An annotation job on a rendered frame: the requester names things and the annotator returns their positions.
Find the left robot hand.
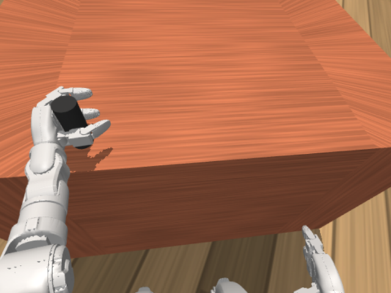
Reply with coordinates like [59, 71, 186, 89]
[31, 86, 111, 150]

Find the can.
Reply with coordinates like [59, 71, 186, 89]
[51, 95, 94, 149]

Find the left robot arm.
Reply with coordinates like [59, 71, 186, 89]
[0, 143, 75, 293]

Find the right robot hand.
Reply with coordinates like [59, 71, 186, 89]
[293, 225, 345, 293]

